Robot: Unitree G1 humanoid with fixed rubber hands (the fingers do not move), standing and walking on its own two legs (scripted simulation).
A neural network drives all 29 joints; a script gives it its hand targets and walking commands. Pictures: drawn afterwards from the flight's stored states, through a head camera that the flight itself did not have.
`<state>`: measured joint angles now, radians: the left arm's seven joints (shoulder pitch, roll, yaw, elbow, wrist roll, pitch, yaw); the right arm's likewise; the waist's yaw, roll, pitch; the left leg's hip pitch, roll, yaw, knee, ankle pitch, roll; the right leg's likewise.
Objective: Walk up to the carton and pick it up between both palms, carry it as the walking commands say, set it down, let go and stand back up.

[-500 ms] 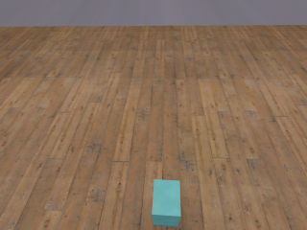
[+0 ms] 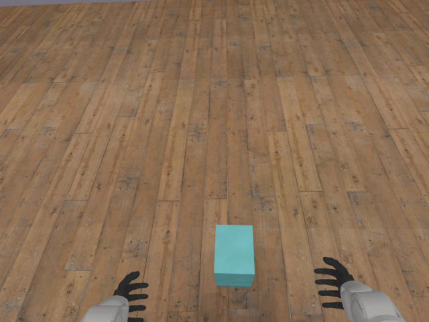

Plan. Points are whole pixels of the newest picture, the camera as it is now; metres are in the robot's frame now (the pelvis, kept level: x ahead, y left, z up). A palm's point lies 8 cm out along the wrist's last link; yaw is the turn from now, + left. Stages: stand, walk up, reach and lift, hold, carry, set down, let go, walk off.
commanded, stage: reach and lift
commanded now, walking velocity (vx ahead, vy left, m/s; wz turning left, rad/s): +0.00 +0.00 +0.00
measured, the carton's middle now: (233, 257) +0.44 -0.03 -0.63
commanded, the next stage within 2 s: none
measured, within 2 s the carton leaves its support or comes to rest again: neither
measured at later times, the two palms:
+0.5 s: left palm (142, 302) +0.21 +0.19 -0.15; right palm (323, 293) +0.22 -0.19 -0.14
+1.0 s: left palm (161, 234) +0.37 +0.17 -0.19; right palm (294, 232) +0.36 -0.17 -0.19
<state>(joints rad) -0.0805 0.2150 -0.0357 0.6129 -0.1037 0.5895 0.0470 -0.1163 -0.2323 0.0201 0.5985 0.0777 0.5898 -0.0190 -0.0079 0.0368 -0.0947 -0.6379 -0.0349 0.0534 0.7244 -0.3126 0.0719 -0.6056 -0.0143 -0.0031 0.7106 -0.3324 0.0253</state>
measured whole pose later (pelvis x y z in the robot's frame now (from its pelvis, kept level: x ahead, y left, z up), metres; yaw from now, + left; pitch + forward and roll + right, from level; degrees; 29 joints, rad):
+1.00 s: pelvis -0.05 -0.01 -0.07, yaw +0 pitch +36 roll -2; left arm -0.84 0.15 0.22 0.90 0.02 0.14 0.05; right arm -0.76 -0.08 -0.22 0.79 0.00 0.14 -0.12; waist 0.01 0.01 -0.06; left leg -1.37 -0.03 0.02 1.06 -0.32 0.06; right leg -1.33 0.03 0.02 1.04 -0.35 0.02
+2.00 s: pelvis -0.10 -0.02 -0.26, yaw -1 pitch +47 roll -2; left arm -1.25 0.31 0.18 0.99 -0.13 0.11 0.06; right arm -1.15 -0.17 -0.16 0.80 0.09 0.15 -0.21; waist 0.02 0.00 0.06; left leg -2.11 -0.06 -0.02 1.74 -0.44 0.01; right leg -2.08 0.09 0.03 1.75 -0.49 0.04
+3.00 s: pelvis -0.11 -0.02 -0.38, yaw -3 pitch +35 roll -2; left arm -1.42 0.32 0.04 1.22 -0.21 0.01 0.10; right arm -1.38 -0.23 -0.05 1.15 0.24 0.02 -0.19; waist 0.02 -0.02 0.38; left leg -2.26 -0.03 0.00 2.19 -0.53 0.03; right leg -2.22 0.10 -0.01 2.19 -0.58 0.05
